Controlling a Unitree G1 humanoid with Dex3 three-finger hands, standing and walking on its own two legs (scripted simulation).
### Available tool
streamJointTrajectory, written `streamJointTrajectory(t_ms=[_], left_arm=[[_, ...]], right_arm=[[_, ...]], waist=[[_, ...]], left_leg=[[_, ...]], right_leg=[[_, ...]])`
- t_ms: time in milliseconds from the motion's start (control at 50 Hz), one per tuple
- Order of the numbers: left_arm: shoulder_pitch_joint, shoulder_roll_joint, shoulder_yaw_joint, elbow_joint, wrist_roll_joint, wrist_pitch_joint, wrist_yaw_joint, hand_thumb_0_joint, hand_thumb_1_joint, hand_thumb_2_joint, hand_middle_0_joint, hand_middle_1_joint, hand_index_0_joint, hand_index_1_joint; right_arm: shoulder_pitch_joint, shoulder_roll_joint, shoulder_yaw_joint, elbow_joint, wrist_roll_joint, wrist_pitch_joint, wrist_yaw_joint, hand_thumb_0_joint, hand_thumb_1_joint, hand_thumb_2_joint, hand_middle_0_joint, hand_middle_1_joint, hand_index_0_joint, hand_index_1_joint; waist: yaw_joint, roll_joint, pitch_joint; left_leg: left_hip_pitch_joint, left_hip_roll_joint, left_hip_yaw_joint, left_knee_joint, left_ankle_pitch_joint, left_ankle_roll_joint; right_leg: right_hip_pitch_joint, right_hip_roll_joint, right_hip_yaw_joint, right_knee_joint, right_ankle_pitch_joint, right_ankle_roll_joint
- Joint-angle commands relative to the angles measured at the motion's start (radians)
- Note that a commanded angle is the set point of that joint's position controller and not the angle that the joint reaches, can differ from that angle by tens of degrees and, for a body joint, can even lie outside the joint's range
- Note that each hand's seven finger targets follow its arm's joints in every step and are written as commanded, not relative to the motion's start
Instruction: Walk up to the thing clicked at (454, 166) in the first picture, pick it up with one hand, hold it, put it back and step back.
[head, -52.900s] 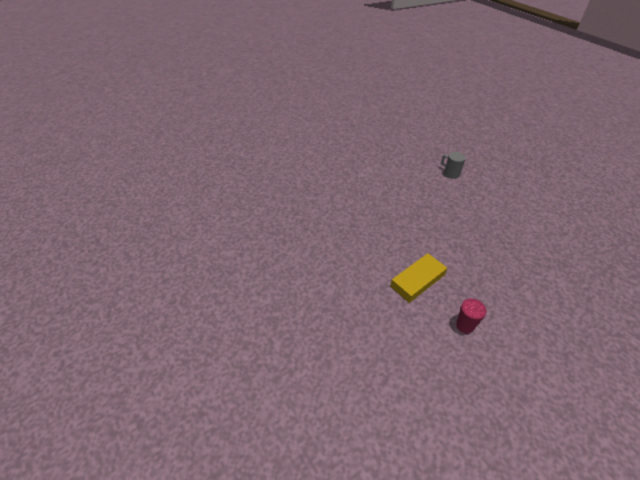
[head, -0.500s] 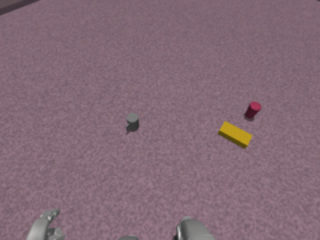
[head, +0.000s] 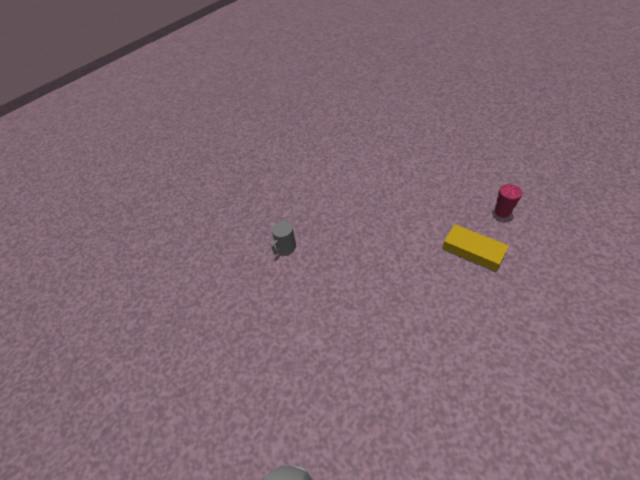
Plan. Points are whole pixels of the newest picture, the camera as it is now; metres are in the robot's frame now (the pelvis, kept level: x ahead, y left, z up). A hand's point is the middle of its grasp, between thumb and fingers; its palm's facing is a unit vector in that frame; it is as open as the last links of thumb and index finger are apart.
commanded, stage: step back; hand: left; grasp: from above
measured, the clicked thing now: (281, 240) +1.05 +0.27 -0.71
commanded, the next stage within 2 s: stand in 0.98 s
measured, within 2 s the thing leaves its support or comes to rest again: neither
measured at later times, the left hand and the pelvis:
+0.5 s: hand out of the picture +0.01 +0.26 -0.15, palm faces +0.09 -0.91 -0.40, open 7.3 cm; pelvis -0.02 -0.02 -0.01, yaw +4 degrees
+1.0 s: hand out of the picture +0.09 +0.29 -0.16, palm faces +0.08 -0.92 -0.38, open 7.3 cm; pelvis +0.02 +0.01 -0.01, yaw +3 degrees
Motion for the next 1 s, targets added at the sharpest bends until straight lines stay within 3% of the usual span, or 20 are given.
streamJointTrajectory(t_ms=[0, 60, 100, 120, 140, 160, 180, 240, 320, 400, 440, 460, 480, 540, 700, 780, 840, 860, 900, 980], left_arm=[[-0.005, 0.275, 0.089, -0.080, 0.017, -0.048, 0.015, 0.000, 0.900, 0.900, -0.200, -0.300, -0.200, -0.300], [-0.022, 0.316, 0.090, -0.073, 0.008, -0.037, 0.002, 0.000, 0.900, 0.900, -0.200, -0.300, -0.200, -0.300], [-0.044, 0.288, 0.070, -0.075, 0.003, -0.025, -0.001, 0.000, 0.900, 0.900, -0.200, -0.300, -0.200, -0.300], [-0.017, 0.225, 0.052, -0.082, 0.001, -0.023, -0.001, 0.000, 0.900, 0.900, -0.200, -0.300, -0.200, -0.300], [-0.009, 0.147, 0.029, -0.093, -0.020, -0.027, -0.005, 0.000, 0.900, 0.900, -0.200, -0.300, -0.200, -0.300], [-0.128, 0.246, 0.058, -0.089, -0.014, -0.036, 0.000, 0.000, 0.900, 0.900, -0.200, -0.300, -0.200, -0.300], [-0.152, 0.299, 0.069, -0.080, -0.010, -0.042, -0.008, 0.000, 0.900, 0.900, -0.200, -0.300, -0.200, -0.300], [-0.049, 0.236, 0.055, -0.034, -0.024, -0.056, -0.030, 0.000, 0.900, 0.900, -0.200, -0.300, -0.200, -0.300], [-0.051, 0.229, 0.058, -0.020, -0.022, -0.058, -0.039, 0.000, 0.900, 0.900, -0.200, -0.300, -0.200, -0.300], [0.134, 0.235, 0.072, 0.064, -0.010, -0.082, -0.015, 0.000, 0.900, 0.900, -0.200, -0.300, -0.200, -0.300], [0.146, 0.361, 0.102, 0.037, 0.007, -0.100, 0.001, 0.000, 0.900, 0.900, -0.200, -0.300, -0.200, -0.300], [0.073, 0.387, 0.100, 0.012, 0.004, -0.098, -0.001, 0.000, 0.900, 0.900, -0.200, -0.300, -0.200, -0.300], [0.031, 0.374, 0.097, -0.001, -0.002, -0.098, -0.001, 0.000, 0.900, 0.900, -0.200, -0.300, -0.200, -0.300], [0.001, 0.286, 0.074, -0.004, -0.019, -0.120, 0.004, 0.000, 0.900, 0.900, -0.200, -0.300, -0.200, -0.300], [-0.017, 0.263, 0.044, -0.008, -0.025, -0.101, 0.017, 0.000, 0.900, 0.900, -0.200, -0.300, -0.200, -0.300], [-0.025, 0.250, 0.028, -0.017, -0.037, -0.072, 0.020, 0.000, 0.900, 0.900, -0.200, -0.300, -0.200, -0.300], [0.004, 0.203, 0.014, 0.008, -0.060, -0.051, 0.026, 0.000, 0.900, 0.900, -0.200, -0.300, -0.200, -0.300], [-0.001, 0.211, 0.015, 0.032, -0.051, -0.049, 0.027, 0.000, 0.900, 0.900, -0.200, -0.300, -0.200, -0.300], [-0.002, 0.208, 0.016, 0.050, -0.044, -0.050, 0.018, 0.000, 0.900, 0.900, -0.200, -0.300, -0.200, -0.300], [-0.031, 0.227, -0.001, 0.085, -0.025, -0.072, 0.013, 0.000, 0.900, 0.900, -0.200, -0.300, -0.200, -0.300]], right_arm=[[-0.038, -0.161, -0.040, -0.061, -0.020, -0.054, 0.004, 0.000, -0.900, -0.900, 0.200, 0.300, 0.200, 0.300], [-0.008, -0.160, -0.046, -0.030, -0.028, -0.072, 0.016, 0.000, -0.900, -0.900, 0.200, 0.300, 0.200, 0.300], [0.109, -0.156, -0.063, 0.040, -0.032, -0.081, 0.018, 0.000, -0.900, -0.900, 0.200, 0.300, 0.200, 0.300], [0.139, -0.189, -0.079, 0.057, -0.044, -0.088, 0.016, 0.000, -0.900, -0.900, 0.200, 0.300, 0.200, 0.300], [0.128, -0.251, -0.089, 0.042, -0.056, -0.094, 0.010, 0.000, -0.900, -0.900, 0.200, 0.300, 0.200, 0.300], [0.084, -0.336, -0.092, 0.021, -0.044, -0.095, 0.012, 0.000, -0.900, -0.900, 0.200, 0.300, 0.200, 0.300], [0.012, -0.327, -0.092, 0.011, -0.033, -0.098, 0.014, 0.000, -0.900, -0.900, 0.200, 0.300, 0.200, 0.300], [-0.040, -0.201, -0.056, -0.002, -0.041, -0.115, 0.013, 0.000, -0.900, -0.900, 0.200, 0.300, 0.200, 0.300], [-0.003, -0.245, -0.075, 0.010, -0.041, -0.102, 0.021, 0.000, -0.900, -0.900, 0.200, 0.300, 0.200, 0.300], [-0.014, -0.150, -0.047, -0.007, -0.028, -0.077, 0.018, 0.000, -0.900, -0.900, 0.200, 0.300, 0.200, 0.300], [0.023, -0.070, -0.022, -0.035, -0.023, -0.076, 0.013, 0.000, -0.900, -0.900, 0.200, 0.300, 0.200, 0.300], [0.007, -0.173, -0.052, -0.017, -0.024, -0.074, 0.003, 0.000, -0.900, -0.900, 0.200, 0.300, 0.200, 0.300], [0.024, -0.201, -0.061, -0.004, -0.021, -0.082, 0.002, 0.000, -0.900, -0.900, 0.200, 0.300, 0.200, 0.300], [0.079, -0.165, -0.053, 0.042, -0.012, -0.090, 0.012, 0.000, -0.900, -0.900, 0.200, 0.300, 0.200, 0.300], [0.003, -0.110, -0.033, 0.030, -0.013, -0.077, 0.013, 0.000, -0.900, -0.900, 0.200, 0.300, 0.200, 0.300], [0.020, -0.139, -0.045, 0.059, -0.018, -0.085, 0.001, 0.000, -0.900, -0.900, 0.200, 0.300, 0.200, 0.300], [-0.061, -0.237, -0.052, 0.039, -0.008, -0.089, -0.004, 0.000, -0.900, -0.900, 0.200, 0.300, 0.200, 0.300], [-0.108, -0.226, -0.050, 0.043, -0.009, -0.085, -0.002, 0.000, -0.900, -0.900, 0.200, 0.300, 0.200, 0.300], [-0.133, -0.204, -0.038, 0.047, -0.023, -0.076, -0.001, 0.000, -0.900, -0.900, 0.200, 0.300, 0.200, 0.300], [-0.097, -0.137, -0.013, 0.079, 0.001, -0.096, 0.007, 0.000, -0.900, -0.900, 0.200, 0.300, 0.200, 0.300]], waist=[[0.058, -0.246, -0.118], [0.038, -0.303, -0.101], [-0.026, -0.204, -0.096], [-0.034, -0.038, -0.116], [-0.035, 0.193, -0.094], [-0.085, 0.127, 0.021], [-0.057, 0.101, 0.107], [-0.012, 0.082, 0.061], [-0.044, 0.174, 0.022], [0.048, 0.012, -0.070], [0.051, -0.254, -0.049], [0.041, -0.157, 0.016], [0.016, -0.156, 0.060], [-0.018, -0.084, -0.013], [0.000, -0.219, -0.086], [-0.026, -0.152, -0.142], [-0.006, 0.083, -0.217], [0.002, 0.102, -0.188], [0.006, 0.120, -0.154], [-0.011, 0.008, -0.175]], left_leg=[[-0.105, 0.061, 0.061, -0.294, -0.088, -0.022], [0.123, 0.095, 0.134, -0.573, -0.175, 0.013], [0.347, 0.051, 0.178, -0.800, 0.032, 0.042], [0.488, 0.121, 0.014, -0.828, -0.004, 0.069], [0.517, 0.339, -0.366, -0.918, -0.284, 0.143], [0.233, 0.462, -0.523, -0.977, -0.557, 0.269], [0.066, 0.472, -0.468, -1.002, -0.566, 0.281], [0.218, 0.291, -0.134, -0.891, -0.172, 0.185], [0.156, 0.291, -0.095, -0.880, -0.245, 0.184], [0.010, 0.197, 0.052, -0.530, -0.167, 0.123], [-0.232, 0.024, 0.089, -0.113, -0.173, 0.040], [-0.161, 0.067, -0.002, -0.078, -0.173, 0.045], [-0.167, 0.106, -0.016, -0.079, -0.139, 0.048], [-0.075, 0.119, -0.028, -0.119, 0.004, 0.034], [0.139, 0.111, 0.172, -0.441, 0.091, 0.019], [0.282, 0.128, 0.155, -0.615, 0.421, 0.067], [0.238, 0.403, -0.142, -0.690, 0.470, 0.254], [0.165, 0.413, -0.139, -0.712, 0.406, 0.258], [0.139, 0.350, -0.052, -0.725, 0.268, 0.207], [0.135, 0.238, 0.021, -0.659, 0.341, 0.065]], right_leg=[[0.269, -0.191, 0.260, -0.252, -0.345, -0.154], [0.111, -0.235, 0.259, -0.270, -0.380, -0.162], [-0.018, -0.160, 0.149, -0.161, -0.358, -0.099], [-0.171, -0.109, 0.083, 0.008, -0.320, -0.057], [-0.393, 0.023, -0.033, 0.239, -0.295, 0.011], [-0.362, -0.014, 0.040, 0.280, -0.269, 0.018], [-0.261, -0.043, 0.057, 0.336, -0.239, 0.009], [-0.215, -0.019, 0.012, 0.217, -0.097, 0.003], [-0.064, 0.002, -0.045, 0.097, -0.125, 0.018], [0.297, 0.035, -0.030, -0.169, -0.022, 0.002], [0.281, -0.327, 0.605, -0.428, -0.432, -0.106], [0.105, -0.398, 0.687, -0.463, -0.555, -0.189], [0.079, -0.400, 0.662, -0.439, -0.489, -0.235], [0.112, -0.255, 0.315, -0.345, -0.066, -0.140], [0.078, -0.219, 0.070, -0.133, 0.626, -0.125], [0.049, -0.149, 0.045, 0.025, 0.521, -0.052], [0.056, 0.014, -0.031, 0.166, -0.044, 0.006], [0.103, 0.010, -0.022, 0.157, -0.175, 0.003], [0.096, 0.013, -0.016, 0.082, -0.178, -0.007], [0.233, -0.112, 0.108, -0.142, 0.205, -0.021]])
